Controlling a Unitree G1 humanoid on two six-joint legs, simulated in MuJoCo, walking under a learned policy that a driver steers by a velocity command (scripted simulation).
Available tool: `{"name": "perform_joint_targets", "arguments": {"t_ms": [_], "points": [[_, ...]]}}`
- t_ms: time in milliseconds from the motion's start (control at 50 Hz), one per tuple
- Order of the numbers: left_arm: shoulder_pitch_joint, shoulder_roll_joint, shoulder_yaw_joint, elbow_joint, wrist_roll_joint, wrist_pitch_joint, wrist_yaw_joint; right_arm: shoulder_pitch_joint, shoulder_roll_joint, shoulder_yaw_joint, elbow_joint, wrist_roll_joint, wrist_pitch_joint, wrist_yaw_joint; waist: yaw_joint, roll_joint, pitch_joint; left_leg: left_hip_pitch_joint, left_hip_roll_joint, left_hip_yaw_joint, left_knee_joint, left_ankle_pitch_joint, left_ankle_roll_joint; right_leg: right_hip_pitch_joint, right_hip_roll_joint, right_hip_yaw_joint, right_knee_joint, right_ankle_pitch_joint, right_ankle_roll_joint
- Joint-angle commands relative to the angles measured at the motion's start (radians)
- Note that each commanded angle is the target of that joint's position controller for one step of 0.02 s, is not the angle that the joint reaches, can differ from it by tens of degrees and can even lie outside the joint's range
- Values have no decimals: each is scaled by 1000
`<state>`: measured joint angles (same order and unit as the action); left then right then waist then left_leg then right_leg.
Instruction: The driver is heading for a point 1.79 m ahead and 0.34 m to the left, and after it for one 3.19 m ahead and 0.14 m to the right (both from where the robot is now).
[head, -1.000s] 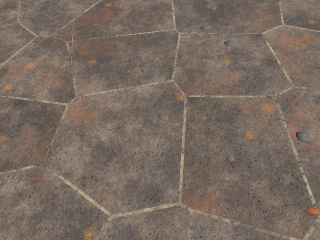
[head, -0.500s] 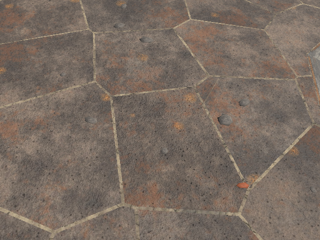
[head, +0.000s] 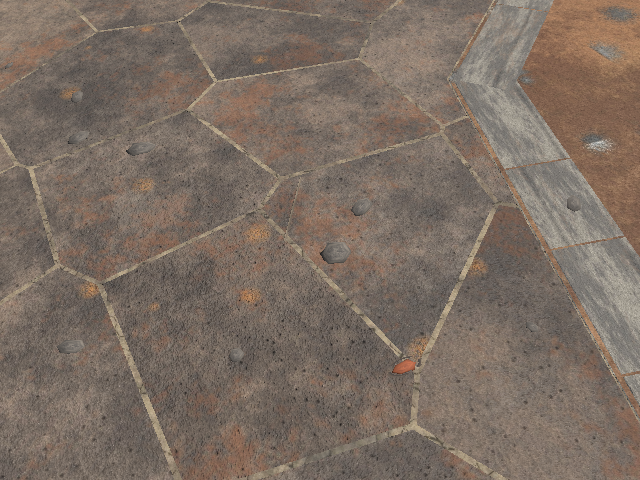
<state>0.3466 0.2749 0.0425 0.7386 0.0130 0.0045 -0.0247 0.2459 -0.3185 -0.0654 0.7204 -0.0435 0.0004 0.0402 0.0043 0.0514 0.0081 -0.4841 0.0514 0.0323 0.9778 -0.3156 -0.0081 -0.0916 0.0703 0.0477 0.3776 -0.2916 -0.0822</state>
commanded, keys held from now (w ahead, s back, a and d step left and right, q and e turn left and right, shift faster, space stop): w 1.00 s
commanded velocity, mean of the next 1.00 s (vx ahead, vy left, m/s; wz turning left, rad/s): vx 0.47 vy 0.00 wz -0.12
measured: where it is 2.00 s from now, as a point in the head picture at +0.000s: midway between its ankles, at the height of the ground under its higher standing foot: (356, 267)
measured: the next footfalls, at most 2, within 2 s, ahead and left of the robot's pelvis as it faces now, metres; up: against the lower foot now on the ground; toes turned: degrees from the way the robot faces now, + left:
left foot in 0.32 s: +0.34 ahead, +0.10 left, +0.00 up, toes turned -2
right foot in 0.84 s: +0.62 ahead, -0.12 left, +0.00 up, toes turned -8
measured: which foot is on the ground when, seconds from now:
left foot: up 0.00-0.30, down 0.32-0.86, up 0.88-1.00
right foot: down 0.00-0.32, up 0.34-0.82, down 0.84-1.00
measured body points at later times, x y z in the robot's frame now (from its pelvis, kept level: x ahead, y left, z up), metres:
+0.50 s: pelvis +0.26 +0.03 +0.00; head +0.29 +0.04 +0.44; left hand +0.35 +0.29 -0.14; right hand +0.32 -0.25 -0.12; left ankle +0.30 +0.10 -0.74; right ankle +0.18 -0.09 -0.66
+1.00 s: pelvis +0.55 -0.04 +0.00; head +0.57 -0.06 +0.44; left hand +0.66 +0.21 -0.13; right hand +0.56 -0.31 -0.15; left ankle +0.47 +0.09 -0.65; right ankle +0.58 -0.11 -0.74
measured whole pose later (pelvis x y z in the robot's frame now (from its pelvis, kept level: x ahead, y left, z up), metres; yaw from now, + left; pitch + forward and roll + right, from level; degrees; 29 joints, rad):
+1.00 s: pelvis +0.55 -0.04 +0.00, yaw -4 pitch +0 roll +0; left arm 0.21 0.25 0.03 0.88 0.02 -0.07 -0.01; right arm 0.31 -0.26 -0.04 0.92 -0.02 -0.06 0.01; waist -0.02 0.02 0.06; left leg -0.37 0.02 0.00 1.13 -0.33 0.07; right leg -0.27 0.05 -0.09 0.43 -0.16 -0.09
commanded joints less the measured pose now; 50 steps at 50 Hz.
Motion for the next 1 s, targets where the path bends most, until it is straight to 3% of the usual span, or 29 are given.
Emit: {"name": "perform_joint_targets", "arguments": {"t_ms": [20, 120, 200, 260, 300, 320, 340, 360, 380, 400, 420, 460, 520, 580, 640, 740, 800, 820, 840, 860, 880, 900, 920, 940, 960, 1000], "points": [[9, 145, 32, -32, -9, -46, 10, -54, -78, -16, -55, -9, -19, 10, 6, -141, 58, -235, 16, -8, 16, 114, -21, 113, -220, 245, -216, 228, -136], [115, 143, 29, 32, -6, -60, 15, -194, -45, 3, -87, 3, -15, 15, 61, -147, 85, -276, 14, 19, -133, 202, -27, 139, -215, 197, -212, 367, -132], [153, 157, 27, 72, 1, -68, 26, -297, -31, 15, -124, 10, -25, 22, 85, -147, 118, -213, -8, 37, -295, 233, 9, 144, -242, 191, -203, 461, -125], [114, 173, 26, 91, 3, -73, 35, -236, -42, 12, -115, 15, -31, 10, 32, -151, 111, -54, -44, 43, -382, 189, 66, 138, -263, 169, -158, 661, -95], [90, 190, 28, 103, 11, -75, 37, -34, -77, -7, -49, 20, -36, -17, -59, -141, -6, 208, -118, 67, -418, 120, 106, 136, -234, 127, 76, 992, -63], [81, 186, 26, 106, 9, -76, 35, 129, -100, -18, -3, 15, -45, -33, -137, -109, -100, 436, -85, 34, -464, 147, 133, 43, -192, 90, 292, 930, -45], [126, 104, 3, 77, -9, -81, 28, 264, -193, -39, 12, -12, -52, -50, -160, 35, -243, 702, 167, -286, -516, -116, 197, -185, -106, 48, 625, 576, -17], [193, 61, -2, 74, -19, -81, 24, 279, -246, -50, 32, -11, -53, -39, -108, 226, -300, 787, 371, -772, -687, -159, 300, -428, 84, 42, 894, -207, 7], [101, 126, 11, 74, 12, -79, 26, 183, -170, -34, 34, 20, -50, -31, -77, 83, -159, 652, 324, -763, -733, -215, 281, -500, 17, 115, 956, -154, -17], [47, 131, 12, 67, 9, -81, 17, 89, -106, -20, 21, 29, -52, -27, -44, 12, -48, 511, 297, -585, -740, -171, 267, -499, -38, 91, 919, -59, -22], [14, 113, 5, 66, 11, -81, 11, 47, -66, -9, 22, 22, -59, -25, -26, -20, -7, 427, 244, -469, -763, -67, 244, -475, -75, 66, 865, -14, -25], [32, 88, -1, 79, 26, -61, -1, 38, -30, 7, 48, 25, -72, -27, 14, 16, 16, 329, 176, -321, -798, 104, 217, -413, -114, 35, 800, 6, -6], [-1, 61, -10, 78, 30, -45, -12, 90, -43, 5, 91, 36, -97, -22, 22, 17, 34, 312, 159, -229, -844, 242, 236, -454, -139, -6, 736, 43, 22], [-146, 52, -18, 33, 31, -43, -17, 135, -43, 6, 125, 39, -100, -21, -1, 3, 76, 340, 133, -160, -887, 289, 236, -559, -172, -46, 599, 153, 55], [-270, 24, -33, -1, 24, -49, -23, 166, -43, 8, 151, 43, -100, -19, -28, 4, 82, 348, 91, -82, -875, 392, 208, -522, -159, -88, 391, 273, 70], [-381, 37, -33, -31, 18, -55, -17, 231, -63, 6, 196, 35, -95, -29, -57, 8, 81, 473, 142, -79, -823, 537, 191, -466, -123, -109, 219, 302, 42], [-324, 63, -20, -16, 22, -63, -8, 211, -80, 2, 210, 26, -85, -41, -16, 21, 51, 564, 166, -73, -695, 783, 169, -374, -78, -117, 159, 172, -4], [-223, 79, -10, 17, 25, -69, -1, 201, -88, 1, 214, 23, -80, -43, 28, 21, -3, 569, 153, -58, -568, 891, 156, -256, -46, -128, 123, 142, -25], [-60, 105, 4, 73, 35, -80, 9, 198, -82, 4, 215, 25, -75, -43, 95, -7, -94, 502, 113, -21, -374, 862, 137, -47, -44, -122, 78, 161, -56], [120, 181, 27, 105, 57, -86, 23, 197, -43, 18, 181, 31, -78, -42, 155, -102, -226, 307, 66, 15, -76, 545, 120, 209, -262, 111, 72, 64, -110], [140, 266, 53, 116, 54, -75, 27, 320, 59, 36, 166, 60, -77, -33, 86, -343, -333, -53, -127, 31, 268, -190, 80, 441, -515, 603, -38, 3, -251], [75, 195, 43, 110, 14, -66, 19, 233, -62, 8, 179, 34, -71, -43, 90, -154, -246, -150, -80, -96, 326, -179, 98, 366, -458, 604, -82, -26, -219], [-14, 143, 29, 103, 6, -69, 18, 155, -56, 5, 155, 37, -78, -38, 57, -122, -109, -166, -38, -100, 298, -80, 103, 229, -419, 429, -99, 43, -191], [-58, 98, 19, 105, 10, -77, 14, 121, -33, 11, 150, 39, -82, -34, 34, -90, -52, -133, -5, -94, 245, -20, 100, 122, -375, 326, -131, 166, -168], [-73, 77, 13, 112, 8, -84, 16, 114, -24, 11, 156, 28, -73, -30, 9, -97, -19, -94, 16, -89, 199, 0, 91, 51, -333, 247, -151, 235, -141], [-63, 53, 5, 137, 4, -97, 18, 140, 4, 17, 169, 11, -47, -17, -25, -119, -16, -21, 27, -74, 151, 23, 68, -24, -291, 162, -190, 316, -122]]}}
